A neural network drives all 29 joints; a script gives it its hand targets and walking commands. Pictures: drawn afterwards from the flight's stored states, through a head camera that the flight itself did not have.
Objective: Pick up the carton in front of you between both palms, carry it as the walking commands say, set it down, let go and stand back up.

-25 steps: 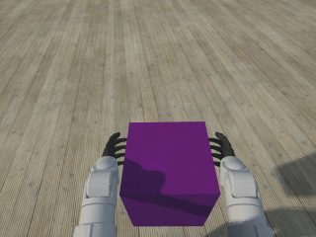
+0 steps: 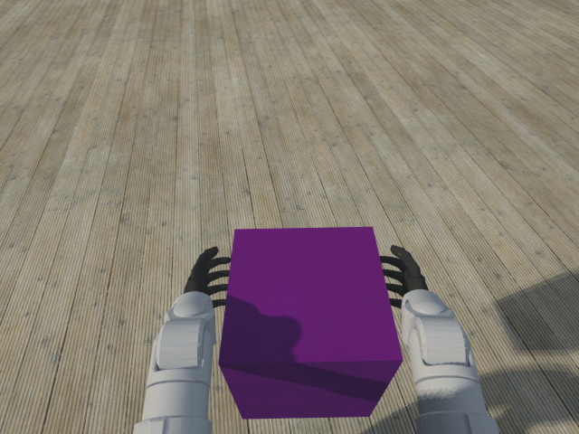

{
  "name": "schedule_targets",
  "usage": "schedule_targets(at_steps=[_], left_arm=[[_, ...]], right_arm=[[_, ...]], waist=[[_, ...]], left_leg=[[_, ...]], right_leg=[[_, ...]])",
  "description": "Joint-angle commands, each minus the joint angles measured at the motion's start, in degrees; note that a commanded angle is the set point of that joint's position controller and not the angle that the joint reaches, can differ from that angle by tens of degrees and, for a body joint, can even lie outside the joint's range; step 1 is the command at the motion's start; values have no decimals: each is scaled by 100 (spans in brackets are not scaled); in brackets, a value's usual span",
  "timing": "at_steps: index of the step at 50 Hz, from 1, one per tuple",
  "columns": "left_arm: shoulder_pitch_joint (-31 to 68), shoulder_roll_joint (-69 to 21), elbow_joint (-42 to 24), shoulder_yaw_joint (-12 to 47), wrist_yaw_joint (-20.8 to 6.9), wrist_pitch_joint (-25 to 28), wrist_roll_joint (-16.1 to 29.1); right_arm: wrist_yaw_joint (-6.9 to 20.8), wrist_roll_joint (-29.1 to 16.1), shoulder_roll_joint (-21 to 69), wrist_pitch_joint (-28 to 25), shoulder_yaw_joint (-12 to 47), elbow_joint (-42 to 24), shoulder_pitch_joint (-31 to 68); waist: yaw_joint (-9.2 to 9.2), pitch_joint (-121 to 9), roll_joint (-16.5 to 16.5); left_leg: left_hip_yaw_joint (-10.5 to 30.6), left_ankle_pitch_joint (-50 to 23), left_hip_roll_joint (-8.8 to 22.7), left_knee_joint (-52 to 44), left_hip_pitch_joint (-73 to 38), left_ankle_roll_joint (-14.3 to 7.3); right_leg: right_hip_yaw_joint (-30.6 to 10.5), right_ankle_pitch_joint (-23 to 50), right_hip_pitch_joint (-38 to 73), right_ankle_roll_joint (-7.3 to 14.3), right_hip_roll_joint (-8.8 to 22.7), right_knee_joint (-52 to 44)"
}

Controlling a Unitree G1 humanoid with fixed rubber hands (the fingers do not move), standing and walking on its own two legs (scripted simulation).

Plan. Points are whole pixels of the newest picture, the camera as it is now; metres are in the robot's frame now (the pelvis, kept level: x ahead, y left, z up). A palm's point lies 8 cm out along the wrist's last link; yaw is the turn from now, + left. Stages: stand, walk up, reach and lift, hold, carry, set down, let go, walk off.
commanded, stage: hold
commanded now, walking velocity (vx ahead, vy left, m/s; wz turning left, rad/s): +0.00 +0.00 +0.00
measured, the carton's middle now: (304, 326) +0.28 +0.01 -0.06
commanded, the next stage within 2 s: set down in 0.72 s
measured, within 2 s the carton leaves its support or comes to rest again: neither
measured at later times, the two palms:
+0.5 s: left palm (186, 289) +0.28 +0.17 +0.04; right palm (408, 309) +0.26 -0.13 +0.05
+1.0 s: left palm (199, 274) +0.32 +0.17 +0.02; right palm (402, 292) +0.29 -0.13 +0.03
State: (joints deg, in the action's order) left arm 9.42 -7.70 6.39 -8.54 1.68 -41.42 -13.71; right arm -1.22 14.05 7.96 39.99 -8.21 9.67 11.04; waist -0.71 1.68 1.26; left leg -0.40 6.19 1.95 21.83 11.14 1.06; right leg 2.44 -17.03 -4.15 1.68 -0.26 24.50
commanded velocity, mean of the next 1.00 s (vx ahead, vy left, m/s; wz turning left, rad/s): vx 0.00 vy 0.00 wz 0.00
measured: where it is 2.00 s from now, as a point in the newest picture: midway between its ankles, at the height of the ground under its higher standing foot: outside the picture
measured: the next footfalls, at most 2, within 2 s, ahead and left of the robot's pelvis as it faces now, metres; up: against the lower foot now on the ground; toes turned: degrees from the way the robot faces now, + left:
none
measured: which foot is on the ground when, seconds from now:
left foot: down 0.00-1.00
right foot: down 0.00-1.00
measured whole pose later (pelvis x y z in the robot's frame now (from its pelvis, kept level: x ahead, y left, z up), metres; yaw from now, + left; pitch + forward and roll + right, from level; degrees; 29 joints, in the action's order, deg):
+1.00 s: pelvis -0.01 +0.04 +0.00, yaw -6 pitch -4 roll +1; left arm 25.1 -10.9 24.3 -22.8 -1.2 -35.7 -23.1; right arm 0.7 22.8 12.0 33.9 -23.7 27.1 25.1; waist -1.8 2.4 3.0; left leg 1.8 9.4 -1.4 25.1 12.1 0.0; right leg -7.5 -16.6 -7.5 -1.0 -1.0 27.7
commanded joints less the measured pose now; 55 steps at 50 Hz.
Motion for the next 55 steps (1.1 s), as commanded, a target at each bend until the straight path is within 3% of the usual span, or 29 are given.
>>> schedule_targets(at_steps=[1, 4, 9, 18, 29, 39, 44, 48, 53, 55], left_arm=[[2561, -4961, -405, 3072, -1363, 328, 1373], [2660, -5064, -194, 3052, -1423, 332, 1314], [2730, -5255, 331, 2745, -1458, 292, 1110], [3306, -5554, 710, 2722, -1682, 232, 1152], [3477, -5654, 895, 2638, -1769, 168, 1133], [3452, -5560, 890, 2584, -1729, 153, 1127], [3906, -5363, 1410, 2057, -1739, 351, 845], [4416, -5057, 2156, 1212, -1712, 721, 403], [4318, -4276, 2763, 150, -1490, 1398, -295], [4140, -4006, 2824, -28, -1423, 1743, -455]], right_arm=[[1217, -1232, 5086, -308, 2761, -239, 2274], [1284, -1281, 5189, -298, 2806, -140, 2531], [1490, -1379, 5361, -253, 2777, 189, 2996], [1667, -1196, 5519, -301, 2329, 717, 3304], [1776, -1123, 5548, -311, 2127, 863, 3548], [1712, -1128, 5501, -280, 2133, 782, 3592], [1666, -865, 5485, -447, 1747, 1306, 4011], [1552, -372, 5372, -808, 1040, 2004, 4454], [1240, 347, 4505, -1470, 35, 2472, 4433], [1157, 485, 4195, -1822, -108, 2493, 4270]], waist=[[97, -1548, 148], [32, -1507, 145], [-118, -1206, 97], [64, -1121, -129], [61, -1210, -273], [9, -1280, -237], [-78, -1035, -161], [-138, -908, -64], [-150, -964, -57], [-114, -1211, -30]], left_leg=[[346, -1579, -861, 117, -1571, -115], [312, -1026, -919, -4, -1250, -89], [305, -462, -890, -77, -1572, -123], [351, 154, -695, -239, -2000, -23], [547, 581, -489, -414, -2099, 27], [477, -61, -508, -329, -2215, 28], [386, 231, -561, -196, -1952, -32], [328, 345, -619, 124, -1474, -112], [274, -252, -712, 738, -414, -139], [245, -659, -778, 1003, -48, -119]], right_leg=[[-918, 2821, -22, -159, -329, -617], [-873, 2403, 242, -241, -341, -673], [-813, 1351, -542, -228, -326, -809], [-701, 165, -1166, -38, -405, -939], [-675, -63, -1249, 35, -470, -822], [-692, 258, -1205, -10, -510, -817], [-685, -28, -1451, -37, -512, -706], [-675, -146, -1813, -61, -516, -421], [-645, 367, -2431, -157, -572, 173], [-609, 730, -2682, -216, -592, 419]])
